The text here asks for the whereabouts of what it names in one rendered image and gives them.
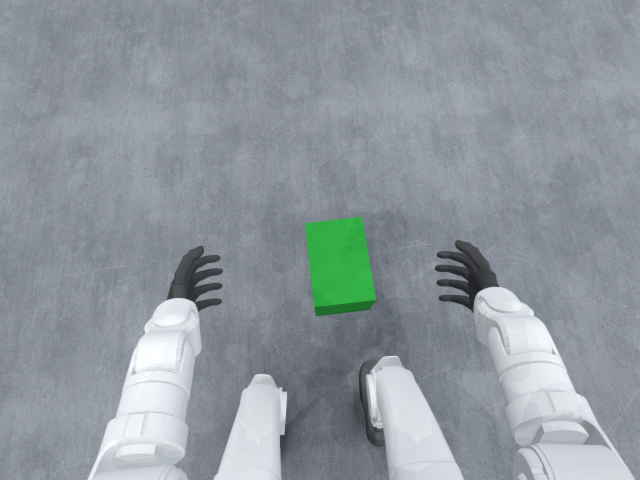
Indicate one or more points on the robot right upper arm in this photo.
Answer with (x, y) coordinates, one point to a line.
(567, 462)

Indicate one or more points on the right robot shin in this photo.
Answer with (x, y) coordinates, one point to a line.
(386, 361)

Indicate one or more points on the robot right hand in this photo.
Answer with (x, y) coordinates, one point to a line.
(478, 274)

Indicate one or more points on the robot left forearm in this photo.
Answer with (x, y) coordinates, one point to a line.
(149, 428)

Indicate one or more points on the robot right forearm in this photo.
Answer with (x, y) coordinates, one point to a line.
(542, 404)

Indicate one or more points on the robot left hand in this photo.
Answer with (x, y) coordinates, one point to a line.
(185, 279)

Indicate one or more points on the carton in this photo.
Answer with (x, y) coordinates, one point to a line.
(340, 267)

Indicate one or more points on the left robot thigh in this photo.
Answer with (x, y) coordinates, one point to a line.
(253, 448)

